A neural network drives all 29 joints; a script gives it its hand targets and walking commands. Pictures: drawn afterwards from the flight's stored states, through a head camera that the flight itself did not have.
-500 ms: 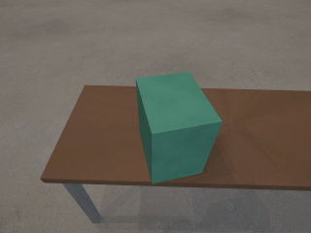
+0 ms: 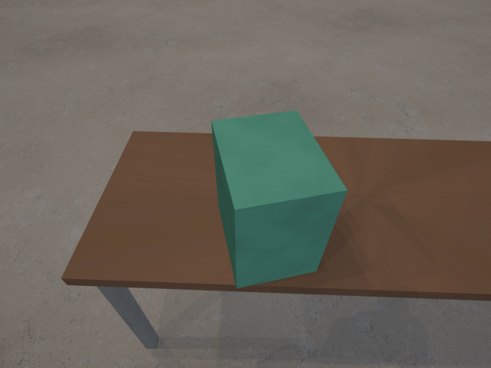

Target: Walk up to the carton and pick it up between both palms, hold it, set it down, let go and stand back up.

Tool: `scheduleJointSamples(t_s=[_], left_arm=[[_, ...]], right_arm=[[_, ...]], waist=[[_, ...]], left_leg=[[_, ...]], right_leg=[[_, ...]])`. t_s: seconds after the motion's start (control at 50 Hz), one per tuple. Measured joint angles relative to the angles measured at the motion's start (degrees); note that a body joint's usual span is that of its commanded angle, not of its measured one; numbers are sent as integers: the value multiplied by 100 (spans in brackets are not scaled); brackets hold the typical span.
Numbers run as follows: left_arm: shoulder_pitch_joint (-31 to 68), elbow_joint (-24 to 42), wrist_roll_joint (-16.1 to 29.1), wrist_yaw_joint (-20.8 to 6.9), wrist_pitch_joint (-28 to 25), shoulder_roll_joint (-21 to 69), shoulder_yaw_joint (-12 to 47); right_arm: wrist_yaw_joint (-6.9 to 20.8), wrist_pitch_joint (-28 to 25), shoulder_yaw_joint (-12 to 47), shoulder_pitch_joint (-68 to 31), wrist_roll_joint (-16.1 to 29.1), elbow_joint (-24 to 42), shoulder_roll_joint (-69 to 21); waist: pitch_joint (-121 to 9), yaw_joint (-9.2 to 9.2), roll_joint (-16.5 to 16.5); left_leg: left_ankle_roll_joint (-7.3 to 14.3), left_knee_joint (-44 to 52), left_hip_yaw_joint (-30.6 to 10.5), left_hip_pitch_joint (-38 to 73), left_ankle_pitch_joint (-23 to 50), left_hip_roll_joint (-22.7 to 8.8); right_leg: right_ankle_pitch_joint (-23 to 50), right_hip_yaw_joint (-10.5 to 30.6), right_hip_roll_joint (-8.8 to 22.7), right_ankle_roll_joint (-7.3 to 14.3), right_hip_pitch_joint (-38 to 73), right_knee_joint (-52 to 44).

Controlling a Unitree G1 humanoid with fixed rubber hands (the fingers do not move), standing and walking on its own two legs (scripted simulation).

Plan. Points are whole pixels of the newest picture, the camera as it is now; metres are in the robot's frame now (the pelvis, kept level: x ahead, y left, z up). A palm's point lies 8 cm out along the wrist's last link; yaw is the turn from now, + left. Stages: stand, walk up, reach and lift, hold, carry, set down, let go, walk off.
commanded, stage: stand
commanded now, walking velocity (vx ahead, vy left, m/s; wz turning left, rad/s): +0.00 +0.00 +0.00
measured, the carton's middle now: (266, 199) +0.45 -0.03 +0.00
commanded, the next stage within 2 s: none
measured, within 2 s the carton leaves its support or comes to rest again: neither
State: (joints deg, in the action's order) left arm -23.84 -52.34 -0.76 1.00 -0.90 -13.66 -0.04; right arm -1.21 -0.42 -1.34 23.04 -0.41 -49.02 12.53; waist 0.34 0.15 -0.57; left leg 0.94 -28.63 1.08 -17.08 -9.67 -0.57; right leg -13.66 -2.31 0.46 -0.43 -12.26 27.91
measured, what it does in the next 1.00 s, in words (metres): stands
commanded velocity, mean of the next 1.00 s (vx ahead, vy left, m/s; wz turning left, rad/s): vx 0.00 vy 0.00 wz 0.00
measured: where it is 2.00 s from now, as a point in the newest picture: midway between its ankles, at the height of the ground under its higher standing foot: outside the picture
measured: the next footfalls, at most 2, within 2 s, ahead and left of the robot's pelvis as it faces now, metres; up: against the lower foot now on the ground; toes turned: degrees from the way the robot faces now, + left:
none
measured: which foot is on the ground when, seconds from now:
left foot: down 0.00-1.00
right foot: down 0.00-1.00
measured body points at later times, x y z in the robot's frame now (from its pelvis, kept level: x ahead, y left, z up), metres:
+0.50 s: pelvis +0.03 -0.02 +0.00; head +0.03 -0.01 +0.45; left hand +0.06 +0.23 -0.14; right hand +0.04 -0.27 -0.14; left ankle +0.07 +0.11 -0.74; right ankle +0.02 -0.12 -0.74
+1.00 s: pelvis +0.04 -0.03 +0.00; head +0.04 -0.02 +0.45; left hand +0.06 +0.22 -0.15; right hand +0.06 -0.27 -0.14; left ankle +0.07 +0.11 -0.74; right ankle +0.02 -0.12 -0.74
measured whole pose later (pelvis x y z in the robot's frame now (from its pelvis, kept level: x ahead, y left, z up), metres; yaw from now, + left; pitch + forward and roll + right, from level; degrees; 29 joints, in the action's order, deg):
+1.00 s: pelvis +0.04 -0.03 +0.00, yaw +1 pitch -2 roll +0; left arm -18.9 -55.9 0.4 2.0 -0.6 -12.7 1.1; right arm -2.5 -0.6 0.6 19.8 -0.1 -55.3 11.0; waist 2.0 0.0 -0.5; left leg -1.3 -26.0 -0.1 -12.0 -11.8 -1.8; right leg -15.7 -3.4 -1.0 1.5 -6.5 24.3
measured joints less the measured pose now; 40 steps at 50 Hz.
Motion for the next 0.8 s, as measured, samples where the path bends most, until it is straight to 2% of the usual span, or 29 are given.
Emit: scheduleJointSamples(t_s=[0.4, 0.8], left_arm=[[384, -29, 73, 44, -7, 38, 65], [524, -259, 97, 77, 25, 64, 109]], right_arm=[[-50, -36, 102, -31, 16, -273, -105], [-104, -25, 167, -242, 29, -506, -137]], waist=[[91, 27, 31], [140, -5, 10]], left_leg=[[-156, 67, -94, 201, -145, -104], [-212, 212, -125, 427, -210, -120]], right_leg=[[-141, -81, -117, 138, 246, -131], [-205, -108, -141, 182, 491, -299]])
